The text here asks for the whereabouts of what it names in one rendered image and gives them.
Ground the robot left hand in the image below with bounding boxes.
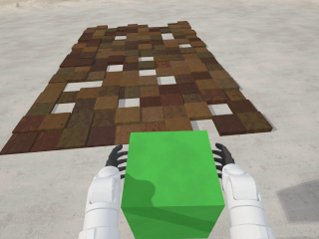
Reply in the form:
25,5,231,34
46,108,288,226
105,144,129,179

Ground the right robot forearm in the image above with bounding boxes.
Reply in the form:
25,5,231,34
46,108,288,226
221,163,276,239

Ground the left robot forearm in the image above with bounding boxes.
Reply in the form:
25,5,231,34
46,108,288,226
78,165,122,239

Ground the robot right hand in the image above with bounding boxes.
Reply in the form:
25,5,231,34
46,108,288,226
212,143,235,178

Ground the carton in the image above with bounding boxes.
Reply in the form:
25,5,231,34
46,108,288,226
121,130,225,239

